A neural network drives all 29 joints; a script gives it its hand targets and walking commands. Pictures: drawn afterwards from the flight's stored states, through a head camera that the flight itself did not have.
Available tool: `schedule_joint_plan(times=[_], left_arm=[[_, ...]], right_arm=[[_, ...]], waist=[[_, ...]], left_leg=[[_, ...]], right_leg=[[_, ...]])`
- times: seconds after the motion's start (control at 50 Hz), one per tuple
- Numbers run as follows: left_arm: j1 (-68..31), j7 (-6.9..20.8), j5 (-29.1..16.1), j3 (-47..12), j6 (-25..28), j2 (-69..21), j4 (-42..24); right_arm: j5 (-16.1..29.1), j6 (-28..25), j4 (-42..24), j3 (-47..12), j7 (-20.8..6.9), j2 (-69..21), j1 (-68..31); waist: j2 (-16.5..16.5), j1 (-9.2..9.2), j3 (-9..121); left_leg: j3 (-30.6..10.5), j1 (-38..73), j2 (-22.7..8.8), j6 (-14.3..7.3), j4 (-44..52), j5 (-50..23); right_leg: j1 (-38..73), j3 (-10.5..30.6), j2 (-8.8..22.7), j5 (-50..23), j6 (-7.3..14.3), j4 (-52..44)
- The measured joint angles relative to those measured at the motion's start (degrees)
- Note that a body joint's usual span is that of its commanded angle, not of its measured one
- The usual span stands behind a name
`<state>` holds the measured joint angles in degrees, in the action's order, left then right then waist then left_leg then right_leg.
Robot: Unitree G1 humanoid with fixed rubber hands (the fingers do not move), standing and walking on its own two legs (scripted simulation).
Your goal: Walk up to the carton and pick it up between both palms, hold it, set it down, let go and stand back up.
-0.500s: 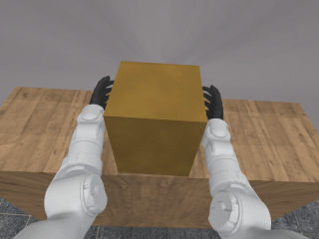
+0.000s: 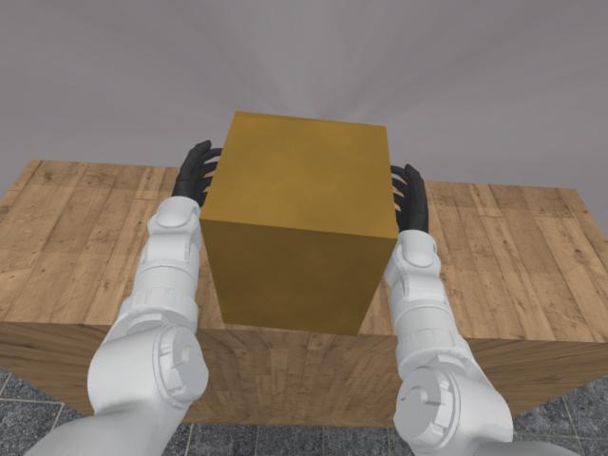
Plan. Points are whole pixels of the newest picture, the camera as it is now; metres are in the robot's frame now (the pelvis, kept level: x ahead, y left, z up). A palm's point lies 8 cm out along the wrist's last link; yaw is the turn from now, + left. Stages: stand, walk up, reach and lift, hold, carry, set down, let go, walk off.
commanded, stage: set down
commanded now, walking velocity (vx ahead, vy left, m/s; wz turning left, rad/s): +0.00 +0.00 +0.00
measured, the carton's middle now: (299, 230) +0.41 +0.01 +0.04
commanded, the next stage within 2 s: none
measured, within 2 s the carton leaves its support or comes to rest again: neither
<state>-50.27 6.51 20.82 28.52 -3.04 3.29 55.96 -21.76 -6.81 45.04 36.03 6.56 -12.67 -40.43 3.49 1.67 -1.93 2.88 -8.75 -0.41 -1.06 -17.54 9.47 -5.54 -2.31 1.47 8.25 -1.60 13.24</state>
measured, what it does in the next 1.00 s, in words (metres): stands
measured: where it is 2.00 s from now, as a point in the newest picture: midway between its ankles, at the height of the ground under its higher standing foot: outside the picture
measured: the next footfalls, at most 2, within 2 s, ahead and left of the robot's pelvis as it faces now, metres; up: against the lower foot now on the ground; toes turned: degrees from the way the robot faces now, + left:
none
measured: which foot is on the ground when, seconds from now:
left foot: down 0.00-1.00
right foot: down 0.00-1.00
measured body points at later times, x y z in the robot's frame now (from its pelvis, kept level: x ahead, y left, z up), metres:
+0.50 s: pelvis +0.00 +0.00 +0.00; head +0.03 +0.03 +0.45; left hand +0.44 +0.16 +0.09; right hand +0.39 -0.14 +0.09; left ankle +0.00 +0.10 -0.75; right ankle -0.02 -0.13 -0.75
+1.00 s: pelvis +0.00 +0.00 +0.00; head +0.04 +0.03 +0.45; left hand +0.44 +0.16 +0.09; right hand +0.40 -0.15 +0.09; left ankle +0.00 +0.10 -0.75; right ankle -0.02 -0.13 -0.75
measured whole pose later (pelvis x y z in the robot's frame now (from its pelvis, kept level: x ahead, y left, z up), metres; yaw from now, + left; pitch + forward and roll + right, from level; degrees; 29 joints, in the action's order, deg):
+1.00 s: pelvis +0.00 +0.00 +0.00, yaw +0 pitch -1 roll +0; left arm -50.1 9.6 25.1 33.6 -0.8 1.8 52.5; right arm -25.5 -8.5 42.2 36.2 5.6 -13.6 -40.4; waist 3.8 1.2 -5.8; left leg 4.4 -6.7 -0.7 -0.9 -17.1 9.4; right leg -4.4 -3.1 1.8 9.1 -1.4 14.5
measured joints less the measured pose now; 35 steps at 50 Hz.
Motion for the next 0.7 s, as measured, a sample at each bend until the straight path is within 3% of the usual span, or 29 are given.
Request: schedule_joint_plan(times=[0.7], left_arm=[[0.3, 3.5, 4.6, 5.7, 1.0, -2.5, -4.7]], right_arm=[[-3.0, -2.0, -3.4, 1.2, -0.9, -1.6, 0.6]], waist=[[0.5, -0.04, -2.2]], left_leg=[[0.4, 0.4, -0.1, 0.1, 1.0, -0.8]], right_leg=[[0.1, -1.3, 0.3, 0.2, 0.2, 0.3]])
